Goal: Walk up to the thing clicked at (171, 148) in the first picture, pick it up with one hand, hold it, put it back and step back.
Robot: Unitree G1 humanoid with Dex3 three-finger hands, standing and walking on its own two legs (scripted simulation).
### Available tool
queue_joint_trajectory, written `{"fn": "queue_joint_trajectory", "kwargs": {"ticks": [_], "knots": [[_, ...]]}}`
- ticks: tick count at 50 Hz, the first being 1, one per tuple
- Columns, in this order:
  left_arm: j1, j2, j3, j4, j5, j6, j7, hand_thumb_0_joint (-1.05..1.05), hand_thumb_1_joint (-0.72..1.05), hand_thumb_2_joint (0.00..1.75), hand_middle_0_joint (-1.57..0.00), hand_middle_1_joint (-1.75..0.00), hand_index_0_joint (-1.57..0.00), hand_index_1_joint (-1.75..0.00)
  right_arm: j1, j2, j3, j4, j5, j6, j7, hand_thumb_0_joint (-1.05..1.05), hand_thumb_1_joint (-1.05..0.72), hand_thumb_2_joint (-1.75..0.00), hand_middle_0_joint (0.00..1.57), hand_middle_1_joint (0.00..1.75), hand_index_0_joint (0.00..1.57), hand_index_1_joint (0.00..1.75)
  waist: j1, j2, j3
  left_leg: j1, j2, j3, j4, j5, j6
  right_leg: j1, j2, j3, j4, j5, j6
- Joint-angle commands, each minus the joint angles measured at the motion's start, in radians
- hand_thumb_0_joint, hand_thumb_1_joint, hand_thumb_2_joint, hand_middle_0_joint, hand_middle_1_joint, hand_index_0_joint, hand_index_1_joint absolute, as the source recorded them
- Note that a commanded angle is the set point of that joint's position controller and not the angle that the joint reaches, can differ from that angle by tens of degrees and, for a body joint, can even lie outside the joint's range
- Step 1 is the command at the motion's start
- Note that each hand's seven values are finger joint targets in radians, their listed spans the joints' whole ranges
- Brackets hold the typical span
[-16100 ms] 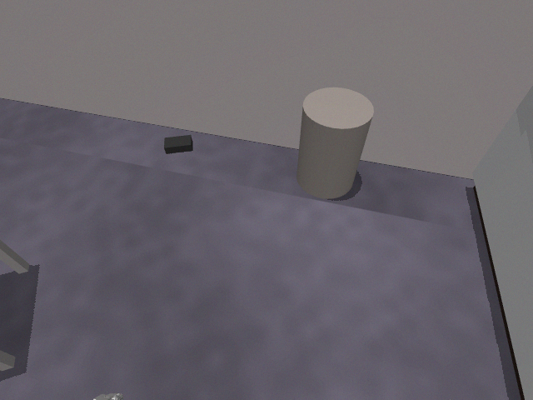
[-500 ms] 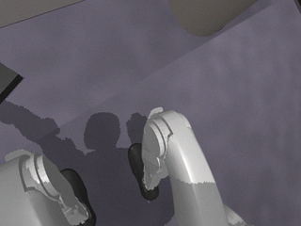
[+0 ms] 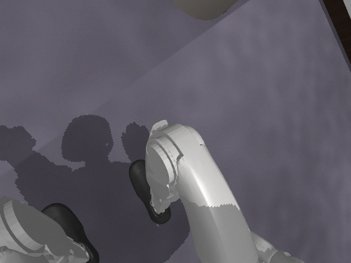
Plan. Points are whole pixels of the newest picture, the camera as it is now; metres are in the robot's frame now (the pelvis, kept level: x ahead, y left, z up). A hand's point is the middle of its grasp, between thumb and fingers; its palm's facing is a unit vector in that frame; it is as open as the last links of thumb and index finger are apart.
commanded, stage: rest palm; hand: left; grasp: from above
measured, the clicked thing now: out of the picture +0.47 +0.34 -0.29
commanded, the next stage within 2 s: close in 0.62 s
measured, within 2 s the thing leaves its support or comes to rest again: neither
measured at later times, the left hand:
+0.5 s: hand out of the picture +0.46 +0.34 -0.25, palm faces -0.21 -0.40 -0.89, open 14.3 cm
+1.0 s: hand out of the picture +0.46 +0.35 -0.26, palm faces -0.19 -0.39 -0.90, open 14.1 cm
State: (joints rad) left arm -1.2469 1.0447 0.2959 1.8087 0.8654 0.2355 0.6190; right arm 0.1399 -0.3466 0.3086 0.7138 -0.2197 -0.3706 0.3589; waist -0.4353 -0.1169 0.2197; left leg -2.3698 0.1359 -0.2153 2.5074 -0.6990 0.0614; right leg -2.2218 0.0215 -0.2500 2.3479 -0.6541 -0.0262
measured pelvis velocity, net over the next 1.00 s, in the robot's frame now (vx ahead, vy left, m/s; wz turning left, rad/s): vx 0.00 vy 0.00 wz -0.03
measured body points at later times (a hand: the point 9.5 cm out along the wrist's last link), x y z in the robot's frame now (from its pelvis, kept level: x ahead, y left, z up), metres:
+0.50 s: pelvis +0.00 +0.00 +0.01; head +0.31 +0.12 +0.31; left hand +0.47 +0.36 -0.20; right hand +0.02 -0.23 -0.04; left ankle +0.07 +0.12 -0.28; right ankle +0.11 -0.10 -0.28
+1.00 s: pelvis +0.00 +0.00 +0.01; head +0.31 +0.12 +0.30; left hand +0.47 +0.36 -0.21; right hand +0.03 -0.23 -0.03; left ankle +0.07 +0.12 -0.28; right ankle +0.11 -0.10 -0.28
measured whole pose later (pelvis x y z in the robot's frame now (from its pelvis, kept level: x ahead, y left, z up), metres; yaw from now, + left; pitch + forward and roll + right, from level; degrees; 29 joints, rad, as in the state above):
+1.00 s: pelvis +0.00 +0.00 +0.01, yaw -2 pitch +28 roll -16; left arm -1.31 1.11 0.21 1.76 0.80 0.26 0.66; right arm 0.10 -0.38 0.38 0.63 -0.22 -0.38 0.35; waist -0.45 -0.18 0.27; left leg -2.35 0.13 -0.26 2.49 -0.70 0.06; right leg -2.17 0.04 -0.28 2.29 -0.65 -0.01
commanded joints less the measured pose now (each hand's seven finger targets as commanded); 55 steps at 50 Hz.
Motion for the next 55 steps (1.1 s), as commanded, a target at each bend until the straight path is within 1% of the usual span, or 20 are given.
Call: {"fn": "queue_joint_trajectory", "kwargs": {"ticks": [1, 8, 11, 12, 16, 21, 22, 25, 27, 30, 32, 34, 36, 38, 40, 44, 45, 49, 51, 55], "knots": [[-0.247, 0.197, -0.053, -0.116, 0.006, -0.035, 0.02, 0.0, -0.59, 0.99, -0.1, -1.0, -0.08, -1.02, 0.232, -0.326, -0.056, 0.02, 0.0, -0.027, -0.006, 0.0, -0.93, -0.91, 0.2, 0.3, 0.2, 0.3, -0.057, 0.484, -0.63, 0.48, -0.022, 0.029, -0.229, 0.193, -0.038, 0.356, 0.081, -0.014, -0.227, 0.224, 0.014], [-0.268, 0.19, -0.089, -0.127, 0.005, -0.057, 0.052, 0.0, -0.59, 0.98, -0.1, -1.0, -0.08, -1.02, 0.234, -0.328, -0.04, 0.026, -0.008, -0.035, -0.006, 0.0, -0.93, -0.91, 0.2, 0.3, 0.2, 0.3, -0.066, 0.547, -0.646, 0.548, -0.014, 0.018, -0.236, 0.222, -0.056, 0.388, 0.081, -0.026, -0.23, 0.26, 0.011], [-0.3, 0.22, -0.069, -0.156, 0.004, -0.045, 0.077, 0.0, -0.6, 0.99, -0.1, -0.99, -0.08, -1.01, 0.243, -0.341, -0.038, 0.025, -0.005, -0.034, 0.002, 0.0, -0.93, -0.91, 0.2, 0.3, 0.2, 0.3, -0.06, 0.584, -0.661, 0.585, -0.007, 0.009, -0.238, 0.267, -0.063, 0.391, 0.081, -0.032, -0.223, 0.295, 0.009], [-0.27, 0.203, -0.079, -0.128, 0.001, -0.037, 0.08, 0.0, -0.6, 0.99, -0.1, -0.99, -0.08, -1.01, 0.23, -0.334, -0.032, 0.019, -0.009, -0.034, 0.005, 0.0, -0.93, -0.92, 0.2, 0.3, 0.2, 0.3, -0.066, 0.571, -0.644, 0.58, -0.007, 0.009, -0.233, 0.268, -0.062, 0.393, 0.082, -0.031, -0.218, 0.303, 0.01], [-0.287, 0.234, -0.058, -0.113, 0.005, -0.019, 0.098, 0.0, -0.6, 0.98, -0.1, -1.0, -0.08, -1.02, 0.227, -0.344, -0.028, 0.015, -0.005, -0.031, 0.013, 0.0, -0.93, -0.92, 0.2, 0.3, 0.2, 0.3, -0.066, 0.581, -0.626, 0.559, -0.005, 0.006, -0.238, 0.286, -0.062, 0.393, 0.084, -0.032, -0.221, 0.317, 0.011], [-0.265, 0.224, -0.07, -0.104, -0.008, 0.001, 0.083, 0.0, -0.58, 0.97, -0.1, -1.01, -0.09, -1.02, 0.216, -0.349, -0.019, -0.013, -0.007, -0.03, 0.019, 0.0, -0.93, -0.91, 0.2, 0.3, 0.2, 0.3, -0.088, 0.549, -0.593, 0.551, -0.009, -0.003, -0.242, 0.276, -0.058, 0.387, 0.085, -0.038, -0.22, 0.309, 0.012], [-0.26, 0.244, -0.065, -0.095, -0.009, 0.001, 0.085, 0.0, -0.58, 0.97, -0.1, -1.02, -0.09, -1.03, 0.212, -0.357, -0.025, -0.011, -0.004, -0.027, 0.015, 0.0, -0.93, -0.91, 0.2, 0.3, 0.2, 0.3, -0.081, 0.552, -0.594, 0.54, -0.007, -0.001, -0.249, 0.262, -0.057, 0.394, 0.09, -0.033, -0.229, 0.299, 0.012], [-0.237, 0.236, -0.076, -0.082, -0.016, 0.001, 0.078, 0.0, -0.57, 0.97, -0.1, -1.03, -0.09, -1.03, 0.206, -0.353, -0.017, -0.026, -0.004, -0.029, 0.011, 0.0, -0.93, -0.92, 0.2, 0.3, 0.2, 0.3, -0.082, 0.512, -0.584, 0.511, -0.008, 0.001, -0.238, 0.249, -0.051, 0.407, 0.093, -0.035, -0.24, 0.296, 0.018], [-0.258, 0.252, -0.07, -0.091, -0.015, -0.002, 0.081, 0.0, -0.55, 0.94, -0.1, -1.04, -0.1, -1.04, 0.208, -0.351, -0.014, -0.022, -0.001, -0.029, 0.01, 0.0, -0.93, -0.91, 0.2, 0.3, 0.2, 0.3, -0.073, 0.53, -0.589, 0.516, -0.006, -0.005, -0.246, 0.248, -0.054, 0.4, 0.09, -0.04, -0.237, 0.286, 0.015], [-0.255, 0.251, -0.084, -0.11, -0.024, -0.004, 0.075, 0.0, -0.57, 0.97, -0.11, -1.03, -0.1, -1.04, 0.207, -0.355, -0.007, -0.035, -0.001, -0.028, 0.006, 0.0, -0.93, -0.92, 0.2, 0.3, 0.2, 0.3, -0.09, 0.531, -0.597, 0.537, -0.005, -0.009, -0.246, 0.255, -0.054, 0.416, 0.094, -0.042, -0.237, 0.297, 0.017], [-0.263, 0.257, -0.085, -0.117, -0.03, -0.007, 0.077, 0.0, -0.56, 0.96, -0.11, -1.04, -0.1, -1.04, 0.202, -0.358, -0.005, -0.039, 0.001, -0.028, 0.002, 0.0, -0.93, -0.92, 0.2, 0.3, 0.2, 0.3, -0.084, 0.527, -0.596, 0.528, -0.003, -0.007, -0.24, 0.254, -0.051, 0.418, 0.094, -0.041, -0.244, 0.296, 0.018], [-0.258, 0.263, -0.092, -0.131, -0.032, -0.008, 0.074, 0.0, -0.55, 0.95, -0.1, -1.04, -0.1, -1.05, 0.204, -0.362, -0.004, -0.041, -0.002, -0.024, 0.0, 0.0, -0.93, -0.92, 0.2, 0.3, 0.2, 0.3, -0.092, 0.552, -0.588, 0.538, -0.005, -0.002, -0.246, 0.24, -0.053, 0.423, 0.094, -0.041, -0.251, 0.285, 0.017], [-0.276, 0.275, -0.086, -0.14, -0.032, -0.009, 0.079, 0.0, -0.55, 0.96, -0.1, -1.03, -0.1, -1.04, 0.196, -0.357, -0.001, -0.036, 0.001, -0.024, -0.003, 0.0, -0.93, -0.91, 0.2, 0.3, 0.2, 0.3, -0.081, 0.555, -0.589, 0.536, 0.0, -0.01, -0.25, 0.226, -0.056, 0.401, 0.094, -0.045, -0.249, 0.268, 0.015], [-0.268, 0.276, -0.084, -0.147, -0.041, -0.007, 0.079, 0.0, -0.54, 0.98, -0.11, -1.01, -0.1, -1.02, 0.204, -0.362, -0.002, -0.033, -0.003, -0.021, -0.003, 0.0, -0.92, -0.91, 0.2, 0.3, 0.2, 0.3, -0.089, 0.573, -0.592, 0.559, -0.001, -0.012, -0.26, 0.23, -0.06, 0.416, 0.092, -0.044, -0.247, 0.277, 0.015], [-0.276, 0.246, -0.099, -0.159, -0.034, -0.001, 0.079, 0.0, -0.55, 0.98, -0.12, -1.0, -0.1, -1.01, 0.207, -0.356, -0.003, -0.047, 0.003, -0.015, -0.003, 0.0, -0.92, -0.91, 0.2, 0.3, 0.2, 0.3, -0.093, 0.579, -0.604, 0.582, 0.004, -0.015, -0.256, 0.25, -0.061, 0.408, 0.093, -0.046, -0.248, 0.289, 0.013], [-0.286, 0.229, -0.11, -0.173, -0.042, 0.011, 0.079, 0.0, -0.54, 0.98, -0.12, -1.0, -0.1, -1.01, 0.212, -0.357, 0.002, -0.055, 0.004, -0.012, 0.0, 0.0, -0.91, -0.91, 0.2, 0.3, 0.2, 0.3, -0.1, 0.572, -0.599, 0.583, 0.004, -0.019, -0.253, 0.274, -0.058, 0.401, 0.092, -0.047, -0.249, 0.309, 0.015], [-0.277, 0.22, -0.117, -0.155, -0.047, 0.015, 0.077, 0.0, -0.54, 0.98, -0.12, -0.99, -0.1, -1.0, 0.215, -0.36, 0.002, -0.048, 0.002, -0.009, -0.002, 0.0, -0.91, -0.91, 0.2, 0.3, 0.2, 0.3, -0.11, 0.561, -0.598, 0.578, 0.003, -0.018, -0.253, 0.275, -0.059, 0.414, 0.096, -0.047, -0.25, 0.316, 0.017], [-0.286, 0.233, -0.115, -0.154, -0.055, 0.023, 0.079, 0.0, -0.54, 0.98, -0.12, -1.0, -0.1, -1.01, 0.215, -0.357, 0.008, -0.047, -0.001, -0.007, -0.001, 0.0, -0.92, -0.91, 0.2, 0.3, 0.2, 0.3, -0.108, 0.551, -0.584, 0.545, -0.004, -0.008, -0.247, 0.267, -0.055, 0.427, 0.097, -0.044, -0.256, 0.318, 0.019], [-0.285, 0.265, -0.099, -0.156, -0.051, 0.025, 0.08, 0.0, -0.53, 0.98, -0.12, -0.99, -0.11, -1.01, 0.216, -0.36, 0.006, -0.044, 0.003, -0.005, -0.004, 0.0, -0.91, -0.91, 0.2, 0.3, 0.2, 0.3, -0.096, 0.576, -0.597, 0.562, -0.002, -0.006, -0.253, 0.274, -0.059, 0.431, 0.099, -0.042, -0.254, 0.319, 0.016], [-0.306, 0.253, -0.103, -0.161, -0.047, 0.034, 0.08, 0.0, -0.52, 0.97, -0.12, -1.0, -0.11, -1.01, 0.214, -0.355, 0.013, -0.052, 0.004, -0.001, -0.005, 0.0, -0.91, -0.91, 0.2, 0.3, 0.2, 0.3, -0.102, 0.581, -0.595, 0.557, 0.0, -0.012, -0.255, 0.279, -0.058, 0.418, 0.096, -0.046, -0.252, 0.317, 0.015]]}}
